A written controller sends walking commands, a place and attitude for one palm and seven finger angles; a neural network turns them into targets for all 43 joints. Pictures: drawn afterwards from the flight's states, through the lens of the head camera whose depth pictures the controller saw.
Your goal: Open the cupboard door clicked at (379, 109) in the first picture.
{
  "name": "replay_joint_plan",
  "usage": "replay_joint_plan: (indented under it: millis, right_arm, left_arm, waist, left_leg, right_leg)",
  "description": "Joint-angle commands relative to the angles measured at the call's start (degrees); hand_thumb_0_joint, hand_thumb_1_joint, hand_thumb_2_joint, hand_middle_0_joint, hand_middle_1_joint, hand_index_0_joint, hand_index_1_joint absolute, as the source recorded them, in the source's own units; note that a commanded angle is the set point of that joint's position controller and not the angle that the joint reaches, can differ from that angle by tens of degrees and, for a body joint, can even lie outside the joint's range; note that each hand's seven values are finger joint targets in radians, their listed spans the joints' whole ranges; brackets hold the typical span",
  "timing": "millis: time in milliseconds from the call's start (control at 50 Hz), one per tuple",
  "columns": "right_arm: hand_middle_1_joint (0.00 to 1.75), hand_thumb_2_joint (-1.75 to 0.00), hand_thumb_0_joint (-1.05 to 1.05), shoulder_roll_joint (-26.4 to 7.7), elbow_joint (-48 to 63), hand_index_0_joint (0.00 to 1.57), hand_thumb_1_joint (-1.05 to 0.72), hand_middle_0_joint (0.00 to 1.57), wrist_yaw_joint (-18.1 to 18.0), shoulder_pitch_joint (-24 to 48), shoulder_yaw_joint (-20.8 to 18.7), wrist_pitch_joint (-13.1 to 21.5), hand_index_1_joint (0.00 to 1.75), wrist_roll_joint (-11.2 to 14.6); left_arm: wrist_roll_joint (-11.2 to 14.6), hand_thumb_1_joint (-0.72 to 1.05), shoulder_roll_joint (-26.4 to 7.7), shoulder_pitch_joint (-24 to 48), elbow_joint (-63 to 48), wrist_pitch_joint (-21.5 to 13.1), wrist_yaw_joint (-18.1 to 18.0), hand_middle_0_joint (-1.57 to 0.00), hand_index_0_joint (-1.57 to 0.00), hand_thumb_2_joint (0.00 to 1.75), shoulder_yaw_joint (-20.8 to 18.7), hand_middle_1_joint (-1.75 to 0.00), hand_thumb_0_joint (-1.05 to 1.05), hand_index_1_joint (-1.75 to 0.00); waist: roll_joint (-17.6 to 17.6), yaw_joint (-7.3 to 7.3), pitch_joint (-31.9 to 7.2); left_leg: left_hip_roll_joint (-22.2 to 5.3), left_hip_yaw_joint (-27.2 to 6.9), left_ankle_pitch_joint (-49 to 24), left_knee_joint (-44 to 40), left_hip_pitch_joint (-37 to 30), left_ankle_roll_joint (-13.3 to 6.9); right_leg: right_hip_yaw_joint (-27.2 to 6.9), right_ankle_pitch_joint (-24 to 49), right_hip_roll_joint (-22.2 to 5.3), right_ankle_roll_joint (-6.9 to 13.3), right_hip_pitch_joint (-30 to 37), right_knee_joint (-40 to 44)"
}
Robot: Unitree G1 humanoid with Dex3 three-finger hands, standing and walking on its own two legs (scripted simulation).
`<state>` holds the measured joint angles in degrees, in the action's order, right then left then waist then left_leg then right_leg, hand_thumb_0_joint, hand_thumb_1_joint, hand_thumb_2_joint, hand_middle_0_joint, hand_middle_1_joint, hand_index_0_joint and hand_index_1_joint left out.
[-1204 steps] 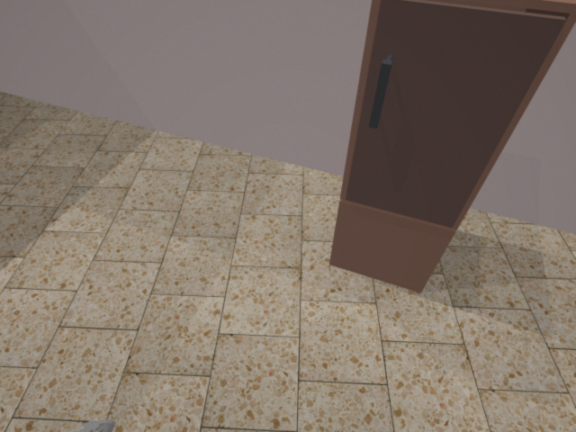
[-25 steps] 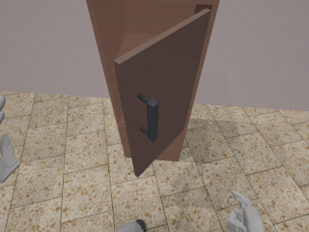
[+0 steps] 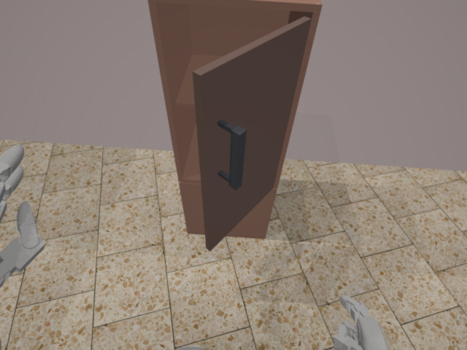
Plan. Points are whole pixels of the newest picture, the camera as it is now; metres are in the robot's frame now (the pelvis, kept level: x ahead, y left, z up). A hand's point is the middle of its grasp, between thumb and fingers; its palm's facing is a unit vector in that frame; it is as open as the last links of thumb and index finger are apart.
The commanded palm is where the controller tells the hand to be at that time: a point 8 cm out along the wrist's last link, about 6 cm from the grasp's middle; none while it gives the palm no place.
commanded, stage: stop stepping back and stand still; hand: left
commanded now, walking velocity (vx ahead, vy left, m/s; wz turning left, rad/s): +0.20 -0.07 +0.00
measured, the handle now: (229, 156) +0.47 +0.06 +0.06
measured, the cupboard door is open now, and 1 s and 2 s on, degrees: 53 53 53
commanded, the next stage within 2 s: let the arm hang, fingers relaxed in 0.66 s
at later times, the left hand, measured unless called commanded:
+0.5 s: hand out of the picture +0.13 +0.27 +0.17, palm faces +0.47 -0.79 -0.40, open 7.4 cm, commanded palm +0.07 +0.31 +0.18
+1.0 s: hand out of the picture +0.04 +0.20 -0.14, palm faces +0.04 -0.97 -0.24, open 7.4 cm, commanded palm none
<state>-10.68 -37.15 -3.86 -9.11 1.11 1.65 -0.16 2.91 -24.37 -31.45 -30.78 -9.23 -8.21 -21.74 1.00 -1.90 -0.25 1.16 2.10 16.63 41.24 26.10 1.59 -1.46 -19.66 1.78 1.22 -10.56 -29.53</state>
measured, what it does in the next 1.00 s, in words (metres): steps on the spot: left foot, then left foot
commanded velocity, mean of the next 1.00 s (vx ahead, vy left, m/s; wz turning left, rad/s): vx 0.08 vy -0.01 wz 0.00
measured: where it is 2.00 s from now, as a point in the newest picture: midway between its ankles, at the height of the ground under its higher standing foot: outside the picture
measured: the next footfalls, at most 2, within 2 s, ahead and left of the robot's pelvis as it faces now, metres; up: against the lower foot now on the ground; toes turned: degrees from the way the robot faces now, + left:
left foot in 0.02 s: +0.08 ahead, +0.10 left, +0.00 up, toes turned +1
left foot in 0.48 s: -0.01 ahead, +0.13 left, +0.00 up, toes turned +3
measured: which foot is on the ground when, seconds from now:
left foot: up 0.00-0.00, down 0.02-0.28, up 0.30-0.46, down 0.48-1.00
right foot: down 0.00-1.00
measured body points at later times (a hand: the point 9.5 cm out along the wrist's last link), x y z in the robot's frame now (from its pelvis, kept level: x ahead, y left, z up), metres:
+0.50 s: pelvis -0.06 +0.00 +0.00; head -0.08 +0.01 +0.45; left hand +0.10 +0.31 +0.19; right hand +0.06 -0.26 -0.10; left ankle -0.05 +0.13 -0.74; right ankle -0.07 -0.09 -0.73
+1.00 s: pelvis -0.07 +0.01 +0.00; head -0.06 +0.00 +0.44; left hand +0.03 +0.25 -0.12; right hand +0.06 -0.23 -0.14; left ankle -0.05 +0.13 -0.73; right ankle -0.07 -0.09 -0.73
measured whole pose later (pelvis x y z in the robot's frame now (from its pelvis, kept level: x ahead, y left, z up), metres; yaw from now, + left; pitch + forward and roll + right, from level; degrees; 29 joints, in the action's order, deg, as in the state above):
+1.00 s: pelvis -0.07 +0.01 +0.00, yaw +3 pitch -1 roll +1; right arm -13.9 -50.2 -0.1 -8.2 -0.1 -0.2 -1.7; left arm -1.2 -10.8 -13.6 42.6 3.3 -0.3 -0.8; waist -1.0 1.3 1.4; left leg 0.9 0.4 15.1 32.9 16.9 -0.4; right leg 4.1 -19.2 -0.9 1.8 -14.8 -34.8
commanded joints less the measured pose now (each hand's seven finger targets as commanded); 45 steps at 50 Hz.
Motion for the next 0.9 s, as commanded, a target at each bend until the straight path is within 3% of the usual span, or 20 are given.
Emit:
replay_joint_plan:
  millis: [0,20,40,60,80,120,180,220,260,280,320,400,460,540,620,720,740,760,800,880]
  right_arm:
    - [0.30,-0.90,0.00,-9.3,11.2,0.20,-0.90,0.20,-2.5,3.8,-3.4,4.5,0.30,0.6]
    - [0.30,-0.90,0.00,-9.6,11.1,0.20,-0.90,0.20,-1.6,1.9,-3.5,5.7,0.30,1.1]
    - [0.30,-0.90,0.00,-9.0,11.1,0.20,-0.90,0.20,-1.1,1.6,-3.5,7.0,0.30,0.3]
    - [0.30,-0.90,0.00,-8.1,10.5,0.20,-0.90,0.20,-0.8,1.7,-3.2,7.6,0.30,-0.4]
    - [0.30,-0.90,0.00,-7.9,10.5,0.20,-0.90,0.20,-0.5,2.0,-3.2,8.0,0.30,-0.7]
    - [0.30,-0.90,0.00,-8.1,10.6,0.20,-0.90,0.20,0.0,1.8,-3.2,8.3,0.30,-0.4]
    - [0.30,-0.90,0.00,-8.5,11.5,0.20,-0.90,0.20,0.0,3.0,-3.3,6.7,0.30,0.0]
    - [0.30,-0.90,0.00,-7.9,11.3,0.20,-0.90,0.20,-0.4,2.8,-3.5,5.8,0.30,-0.5]
    - [0.30,-0.90,0.00,-8.3,10.0,0.20,-0.90,0.20,-0.7,1.5,-4.6,5.1,0.30,-0.4]
    - [0.30,-0.90,0.00,-8.6,9.1,0.20,-0.90,0.20,-0.8,1.0,-4.8,4.8,0.30,-0.5]
    - [0.30,-0.90,0.00,-8.6,8.0,0.20,-0.90,0.20,-0.8,0.4,-4.0,5.3,0.30,-0.6]
    - [0.30,-0.90,0.00,-8.6,7.6,0.20,-0.90,0.20,-2.3,1.7,-3.7,7.3,0.30,-0.2]
    - [0.30,-0.90,0.00,-10.0,9.2,0.20,-0.90,0.20,-1.8,1.3,-3.9,8.0,0.30,-0.2]
    - [0.30,-0.90,0.00,-8.2,8.5,0.20,-0.90,0.20,-1.1,1.5,-2.8,8.5,0.30,-0.1]
    - [0.30,-0.90,0.00,-8.3,8.4,0.20,-0.90,0.20,-0.3,0.5,-3.4,8.9,0.30,0.0]
    - [0.30,-0.90,0.00,-8.0,8.8,0.20,-0.90,0.20,-0.2,0.8,-3.4,7.9,0.30,0.1]
    - [0.30,-0.90,0.00,-16.3,-4.0,0.20,-0.90,0.20,4.7,2.6,-6.3,9.2,0.30,0.0]
    - [0.30,-0.90,0.00,-12.7,-4.3,0.20,-0.90,0.20,4.4,-1.9,-6.3,5.8,0.30,0.0]
    - [0.30,-0.90,0.00,-11.7,-3.8,0.20,-0.90,0.20,3.8,-1.3,-4.7,3.3,0.30,-0.9]
    - [0.30,-0.90,0.00,-11.3,-5.8,0.20,-0.90,0.20,3.1,-0.4,-3.8,0.5,0.30,-1.3]
  left_arm:
    - [0.4,0.90,-13.1,4.6,-13.1,-1.9,-2.1,-0.20,-0.20,0.90,-9.9,-0.30,0.00,-0.30]
    - [1.0,0.90,-10.3,4.9,-12.8,-3.1,-1.4,-0.20,-0.20,0.90,-8.0,-0.30,0.00,-0.30]
    - [0.4,0.90,-11.4,2.7,-10.7,-3.0,-1.6,-0.20,-0.20,0.90,-9.4,-0.30,0.00,-0.30]
    - [0.8,0.90,-11.2,2.0,-12.8,-3.0,-1.3,-0.20,-0.20,0.90,-9.6,-0.30,0.00,-0.30]
    - [0.4,0.90,-11.6,1.7,-14.8,-3.5,-1.5,-0.20,-0.20,0.90,-10.0,-0.30,0.00,-0.30]
    - [0.1,0.90,-10.7,-2.8,-14.3,-3.8,-1.9,-0.20,-0.20,0.90,-10.4,-0.30,0.00,-0.30]
    - [-0.1,0.90,-9.0,-5.6,-11.2,-2.6,-2.0,-0.20,-0.20,0.90,-9.2,-0.30,0.00,-0.30]
    - [-0.2,0.90,-9.9,-3.7,-10.3,-2.8,-1.9,-0.20,-0.20,0.90,-9.3,-0.30,0.00,-0.30]
    - [0.1,0.90,-10.8,-1.5,-8.9,-2.7,-2.0,-0.20,-0.20,0.90,-9.8,-0.30,0.00,-0.30]
    - [0.1,0.90,-9.6,-0.3,-8.5,-2.4,-2.2,-0.20,-0.20,0.90,-8.7,-0.30,0.00,-0.30]
    - [-0.3,0.90,-8.8,4.6,-6.5,-3.0,-2.5,-0.20,-0.20,0.90,-7.2,-0.30,0.00,-0.30]
    - [-1.4,0.90,-9.8,8.8,-4.5,-4.2,-3.0,-0.20,-0.20,0.90,-6.8,-0.30,0.00,-0.30]
    - [-1.1,0.90,-9.6,6.7,-8.3,-5.3,-2.7,-0.20,-0.20,0.90,-7.9,-0.30,0.00,-0.30]
    - [-1.5,0.90,-9.0,3.8,-8.5,-5.6,-2.1,-0.20,-0.20,0.90,-8.5,-0.30,0.00,-0.30]
    - [-0.8,0.90,-8.2,1.3,-5.7,-5.5,-1.8,-0.20,-0.20,0.90,-7.8,-0.30,0.00,-0.30]
    - [-0.2,0.90,-8.7,0.9,-6.5,-5.2,-1.7,-0.20,-0.20,0.90,-8.1,-0.30,0.00,-0.30]
    - [-5.5,0.90,1.5,6.3,37.0,3.9,6.4,-0.20,-0.20,0.90,15.5,-0.30,0.00,-0.30]
    - [-4.7,0.90,4.7,5.6,39.1,7.9,7.6,-0.20,-0.20,0.90,15.0,-0.30,0.00,-0.30]
    - [-4.8,0.90,5.6,9.1,43.9,8.9,8.0,-0.20,-0.20,0.90,16.2,-0.30,0.00,-0.30]
    - [-4.8,0.90,3.1,15.4,58.3,8.5,7.7,-0.20,-0.20,0.90,17.0,-0.30,0.00,-0.30]
  waist:
    - [-8.5,0.78,-9.9]
    - [-9.3,1.11,-9.4]
    - [-11.3,0.96,-9.4]
    - [-17.0,1.91,-8.4]
    - [-15.5,1.76,-7.3]
    - [-11.3,1.80,-7.0]
    - [-14.0,2.47,-2.6]
    - [-7.3,2.81,-1.8]
    - [6.9,2.88,-2.9]
    - [8.1,2.86,-0.9]
    - [4.6,3.64,1.0]
    - [1.5,2.87,2.4]
    - [-7.3,1.95,1.0]
    - [-10.9,2.05,2.0]
    - [-1.8,2.15,-2.0]
    - [-2.4,2.39,-5.2]
    - [-3.3,4.77,-1.9]
    - [-2.6,3.34,-4.4]
    - [0.7,2.13,-3.3]
    - [13.2,2.28,-5.6]
  left_leg:
    - [-12.0,-9.5,-37.3,-17.7,-24.0,-4.9]
    - [-14.2,-10.7,-35.6,-19.9,-25.3,-5.7]
    - [-14.9,-16.4,-32.8,-22.2,-24.5,-6.6]
    - [-15.8,-20.2,-20.6,-28.2,-19.8,-6.0]
    - [-16.7,-21.0,-8.2,-30.8,-15.5,-7.0]
    - [-14.6,-16.5,7.2,-31.9,-10.5,-7.2]
    - [-9.1,-9.1,20.3,-33.2,2.7,-3.1]
    - [-4.7,-5.0,12.8,-23.7,-0.7,-1.2]
    - [-1.3,-2.7,3.4,-1.3,-9.0,-0.4]
    - [-1.2,-2.6,1.9,7.3,-6.0,-0.6]
    - [-3.1,-3.7,5.0,9.1,-2.9,-1.5]
    - [-3.0,-0.1,3.1,-11.7,-12.5,-3.5]
    - [-9.9,-11.7,-1.6,-19.2,-13.9,-6.8]
    - [-11.3,-12.9,6.5,-25.0,-4.1,-6.6]
    - [-5.5,-4.6,-6.8,-14.8,-7.7,-3.4]
    - [-5.1,-3.5,-13.6,-13.7,-13.9,-2.5]
    - [-6.8,-5.3,-22.5,-5.8,-8.6,-3.3]
    - [-6.9,-4.7,-23.2,-8.3,-10.7,-3.3]
    - [-9.0,-9.3,-18.5,-11.8,-6.1,-5.9]
    - [-4.7,-6.1,-17.7,-8.6,-10.2,-4.4]
  right_leg:
    - [0.5,17.6,-2.9,-2.5,-4.6,-3.9]
    - [-0.8,0.9,-1.0,-2.6,-5.5,-3.9]
    - [0.8,-5.0,1.4,-2.3,-8.3,-5.3]
    - [0.7,-8.2,1.4,-2.2,-6.9,-10.6]
    - [-0.7,-8.2,0.7,-1.9,-4.8,-12.8]
    - [0.7,-5.9,0.3,-1.3,-0.4,-7.5]
    - [5.8,-4.0,2.0,-0.2,10.2,3.0]
    - [1.9,-4.9,-1.6,1.7,6.1,12.0]
    - [-15.3,-20.2,-12.9,6.9,-9.8,20.5]
    - [-20.0,-22.1,-17.4,9.6,-12.7,21.7]
    - [-16.1,-17.1,-17.6,8.8,-12.0,18.9]
    - [-8.4,-13.0,-12.0,4.8,-10.6,13.5]
    - [-1.9,1.9,-3.5,0.4,-7.3,2.0]
    - [2.5,3.0,-1.5,-1.2,-0.2,0.1]
    - [-3.9,13.2,-5.1,0.3,2.2,6.5]
    - [-4.3,20.3,-6.2,0.6,1.1,7.1]
    - [1.7,28.3,-9.5,1.4,-4.7,-2.8]
    - [0.2,24.4,-7.9,1.6,-4.9,-2.9]
    - [2.2,13.0,-5.6,0.8,-4.6,-3.7]
    - [-1.9,24.1,-10.0,3.1,-0.6,1.8]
